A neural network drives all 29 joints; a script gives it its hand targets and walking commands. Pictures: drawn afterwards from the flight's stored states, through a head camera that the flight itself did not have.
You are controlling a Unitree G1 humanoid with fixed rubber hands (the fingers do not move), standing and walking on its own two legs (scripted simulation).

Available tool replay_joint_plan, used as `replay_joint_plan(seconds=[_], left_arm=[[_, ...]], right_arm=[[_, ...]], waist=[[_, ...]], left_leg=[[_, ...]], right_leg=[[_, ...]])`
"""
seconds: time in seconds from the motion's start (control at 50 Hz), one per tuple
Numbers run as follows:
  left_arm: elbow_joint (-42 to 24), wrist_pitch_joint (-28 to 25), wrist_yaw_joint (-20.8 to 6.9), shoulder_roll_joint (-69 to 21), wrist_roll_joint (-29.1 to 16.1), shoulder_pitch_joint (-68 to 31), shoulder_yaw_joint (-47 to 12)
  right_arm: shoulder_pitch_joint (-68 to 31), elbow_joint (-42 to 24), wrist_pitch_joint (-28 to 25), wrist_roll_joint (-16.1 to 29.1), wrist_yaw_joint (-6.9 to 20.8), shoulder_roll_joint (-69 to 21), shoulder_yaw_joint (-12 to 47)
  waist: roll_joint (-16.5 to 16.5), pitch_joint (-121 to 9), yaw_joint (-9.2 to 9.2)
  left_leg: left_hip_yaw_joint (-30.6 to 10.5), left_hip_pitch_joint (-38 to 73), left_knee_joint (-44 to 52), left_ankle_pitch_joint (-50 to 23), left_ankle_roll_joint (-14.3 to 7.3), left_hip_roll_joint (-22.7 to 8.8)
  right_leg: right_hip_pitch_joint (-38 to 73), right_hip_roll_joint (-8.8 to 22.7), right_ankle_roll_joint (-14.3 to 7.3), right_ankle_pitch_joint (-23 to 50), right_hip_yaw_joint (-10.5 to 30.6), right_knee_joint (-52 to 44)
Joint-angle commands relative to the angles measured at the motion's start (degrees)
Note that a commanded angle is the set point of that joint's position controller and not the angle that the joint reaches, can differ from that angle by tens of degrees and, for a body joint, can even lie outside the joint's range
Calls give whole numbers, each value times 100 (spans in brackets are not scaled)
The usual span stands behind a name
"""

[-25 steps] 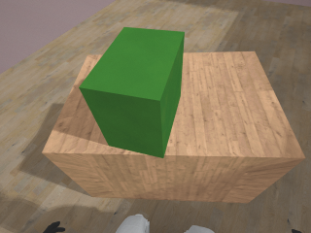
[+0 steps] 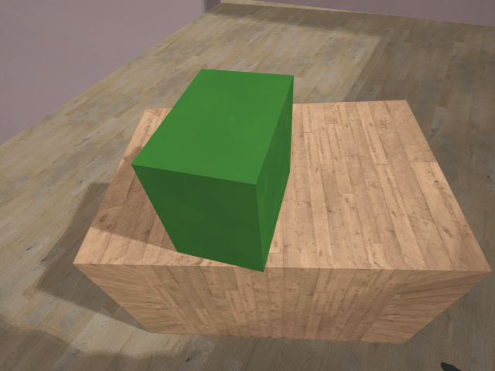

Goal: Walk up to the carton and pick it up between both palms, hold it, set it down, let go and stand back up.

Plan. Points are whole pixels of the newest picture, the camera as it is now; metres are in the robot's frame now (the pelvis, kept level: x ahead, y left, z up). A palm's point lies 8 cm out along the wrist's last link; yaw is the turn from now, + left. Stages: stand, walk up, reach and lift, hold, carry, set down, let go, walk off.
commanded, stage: walk up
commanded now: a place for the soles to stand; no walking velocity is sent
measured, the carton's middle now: (232, 169) +0.52 +0.09 -0.01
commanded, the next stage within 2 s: none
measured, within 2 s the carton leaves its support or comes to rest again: neither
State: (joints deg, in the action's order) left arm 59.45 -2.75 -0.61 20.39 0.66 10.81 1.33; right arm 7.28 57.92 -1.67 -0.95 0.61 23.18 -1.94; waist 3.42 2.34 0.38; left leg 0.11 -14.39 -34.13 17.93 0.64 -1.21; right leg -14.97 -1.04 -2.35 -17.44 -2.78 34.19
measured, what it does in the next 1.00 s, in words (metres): steps to the left: left foot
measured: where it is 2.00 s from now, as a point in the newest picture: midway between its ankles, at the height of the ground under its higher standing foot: outside the picture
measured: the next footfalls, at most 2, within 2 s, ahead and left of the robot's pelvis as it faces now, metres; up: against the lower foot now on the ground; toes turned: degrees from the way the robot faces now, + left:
left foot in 1.00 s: +0.04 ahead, +0.27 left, +0.00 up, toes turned -2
right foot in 1.32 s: +0.03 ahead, -0.03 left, +0.00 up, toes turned -3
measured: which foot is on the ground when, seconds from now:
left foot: down 0.00-0.70, up 0.72-0.98, down 1.00-1.00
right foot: down 0.00-1.00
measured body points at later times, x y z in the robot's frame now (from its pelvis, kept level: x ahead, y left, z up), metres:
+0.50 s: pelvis +0.01 +0.01 +0.01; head +0.01 +0.00 +0.46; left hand +0.13 +0.31 -0.11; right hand +0.09 -0.31 -0.12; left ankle +0.01 +0.13 -0.73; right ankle +0.01 -0.09 -0.73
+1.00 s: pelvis -0.03 +0.11 -0.02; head +0.02 +0.08 +0.43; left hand +0.03 +0.47 -0.10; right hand +0.07 -0.23 -0.15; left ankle +0.00 +0.27 -0.73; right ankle +0.01 -0.09 -0.73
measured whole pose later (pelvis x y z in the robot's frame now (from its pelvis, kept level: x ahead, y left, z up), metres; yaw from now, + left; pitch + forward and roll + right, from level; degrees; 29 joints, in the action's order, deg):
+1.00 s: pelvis -0.03 +0.11 -0.02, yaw -2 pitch -3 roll -1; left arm 55.2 -1.9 3.7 25.8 2.5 11.5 4.9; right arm 6.1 51.6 4.9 -1.0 3.8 26.5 -6.8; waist 5.3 10.2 1.2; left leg -3.4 -18.8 -41.9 21.4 0.0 -3.6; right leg -20.9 6.3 2.7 -17.1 2.9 40.4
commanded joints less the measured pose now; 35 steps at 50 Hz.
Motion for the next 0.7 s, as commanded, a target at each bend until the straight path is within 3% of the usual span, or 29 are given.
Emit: replay_joint_plan(seconds=[0.0, 0.04, 0.2, 0.26, 0.28, 0.4, 0.48, 0.58, 0.6, 0.62, 0.64, 0.66, 0.68], left_arm=[[-237, -158, 120, 1293, -120, -279, 187], [-253, -127, 146, 1316, -130, -305, 194], [-241, -72, 134, 1312, -86, -651, 168], [-224, -50, 123, 1265, -69, -784, 163], [-209, -41, 120, 1273, -69, -804, 159], [-175, -32, 103, 1257, -37, -903, 145], [-149, -21, 93, 1283, -45, -957, 137], [-110, -13, 74, 1237, -47, -905, 120], [16, -85, 339, 1807, -100, -181, 330], [109, -90, 461, 2091, -86, 371, 426], [65, -108, 538, 2258, -30, 534, 528], [-52, -134, 597, 2299, -6, 503, 578], [-199, -148, 642, 2232, 12, 509, 638]], right_arm=[[-37, -269, -173, 78, -128, 1018, -185], [-92, -252, -147, 78, -134, 1057, -186], [-349, -162, -64, 76, -110, 971, -147], [-363, -118, -67, 32, -108, 959, -149], [-400, -87, -68, 54, -99, 1007, -140], [-420, -67, -76, 39, -86, 1016, -124], [-372, -32, -72, 28, -76, 1031, -125], [-389, -14, -90, 16, -73, 1002, -124], [-658, -329, 243, -189, 61, 1458, -391], [-688, -514, 365, -182, 107, 1245, -374], [-802, -694, 467, -221, 138, 1038, -345], [-673, -794, 555, -296, 146, 1026, -360], [-506, -860, 586, -302, 182, 1037, -409]], waist=[[-668, -837, -108], [-675, -942, -66], [-507, -491, -99], [-198, -389, -78], [-340, -341, -85], [-252, -341, -78], [-329, -260, -113], [-275, -270, -76], [184, 334, 218], [-229, 74, 302], [-750, 218, 374], [-480, 159, 310], [-411, -18, 234]], left_leg=[[-500, 592, 475, -2242, -458, -504], [-448, 786, 461, -2487, -510, -571], [-338, 600, 762, -1553, -433, -470], [-413, 542, 1004, -1391, -449, -507], [-454, 493, 1036, -1339, -445, -543], [-390, 541, 1187, -1161, -431, -521], [-330, 551, 1298, -658, -400, -484], [-404, 609, 1467, -690, -408, -559], [-167, -307, 656, -1356, -397, -437], [74, -823, -73, -1012, -265, -192], [-98, -1496, -1149, 865, -192, 47], [-492, -1733, -1956, 1266, -144, -74], [-649, -1770, -2320, 1350, -110, -157]], right_leg=[[606, 840, -99, 2870, 892, -533], [570, 818, -66, 2828, 819, -437], [389, 813, -74, 1946, 917, -871], [403, 760, -105, 1539, 913, -849], [403, 694, -47, 1455, 884, -892], [526, 677, -65, 1335, 926, -1076], [430, 689, -71, 962, 980, -1217], [461, 662, -34, 924, 955, -1282], [656, 1177, -217, 1759, 1336, -1080], [1201, 1710, -556, 2324, 1961, -1247], [1392, 2353, -1046, 3038, 2686, -1479], [1373, 2657, -1301, 3104, 2903, -1402], [1413, 2645, -1416, 3195, 2913, -1267]])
